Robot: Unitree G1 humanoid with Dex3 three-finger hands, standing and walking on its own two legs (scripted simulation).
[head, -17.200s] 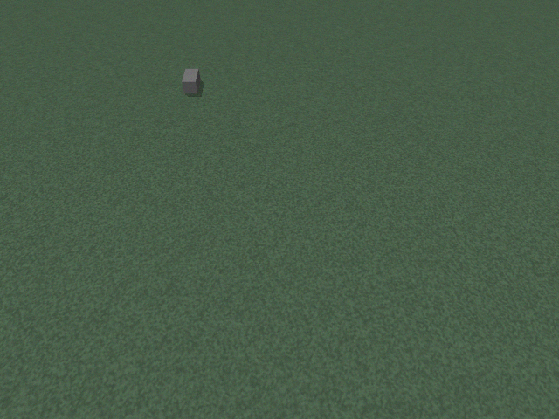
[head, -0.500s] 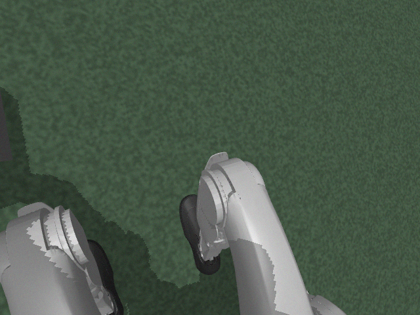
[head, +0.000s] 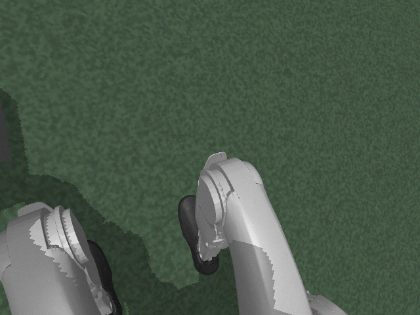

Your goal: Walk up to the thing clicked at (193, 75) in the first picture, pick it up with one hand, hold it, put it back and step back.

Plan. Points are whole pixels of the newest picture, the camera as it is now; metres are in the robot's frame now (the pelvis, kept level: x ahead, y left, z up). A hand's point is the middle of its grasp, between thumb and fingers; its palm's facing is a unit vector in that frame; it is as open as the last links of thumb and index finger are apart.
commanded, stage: rise first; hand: left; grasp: from above
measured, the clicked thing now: out of the picture +0.48 +0.32 -0.30
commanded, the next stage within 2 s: approach in 0.14 s
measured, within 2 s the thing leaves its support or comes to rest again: neither
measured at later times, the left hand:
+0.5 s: hand out of the picture +0.44 +0.36 -0.18, palm faces +0.06 -0.44 -0.89, open 12.9 cm
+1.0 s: hand out of the picture +0.45 +0.32 -0.20, palm faces +0.07 -0.45 -0.89, open 14.0 cm
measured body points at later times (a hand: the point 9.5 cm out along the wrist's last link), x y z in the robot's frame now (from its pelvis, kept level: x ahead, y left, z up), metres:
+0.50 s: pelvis +0.00 +0.00 +0.00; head +0.29 +0.08 +0.34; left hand +0.44 +0.37 -0.13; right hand +0.00 -0.26 -0.08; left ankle +0.06 +0.13 -0.30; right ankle +0.12 -0.11 -0.30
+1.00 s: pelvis +0.00 +0.00 +0.00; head +0.30 +0.06 +0.33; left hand +0.45 +0.34 -0.15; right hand -0.02 -0.26 -0.07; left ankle +0.06 +0.13 -0.30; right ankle +0.12 -0.11 -0.30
